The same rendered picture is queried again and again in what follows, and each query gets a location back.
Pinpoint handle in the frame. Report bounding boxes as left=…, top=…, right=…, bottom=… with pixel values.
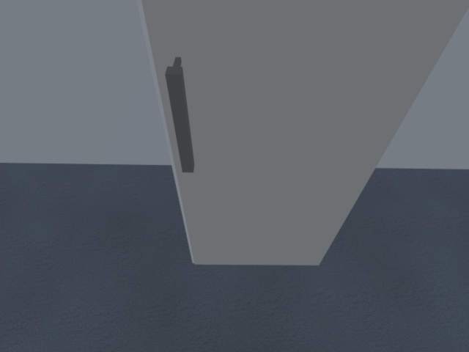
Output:
left=165, top=57, right=194, bottom=172

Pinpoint fridge door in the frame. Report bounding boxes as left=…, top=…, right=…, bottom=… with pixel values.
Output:
left=141, top=0, right=469, bottom=265

